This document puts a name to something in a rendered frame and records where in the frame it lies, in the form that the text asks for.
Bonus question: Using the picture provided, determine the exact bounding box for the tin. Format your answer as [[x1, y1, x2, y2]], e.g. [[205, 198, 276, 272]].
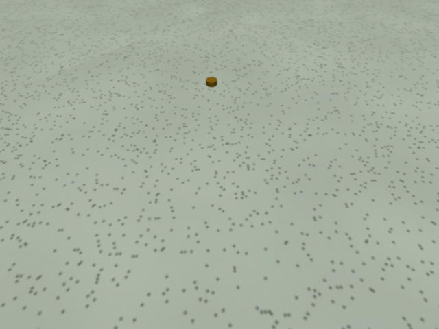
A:
[[206, 77, 217, 87]]

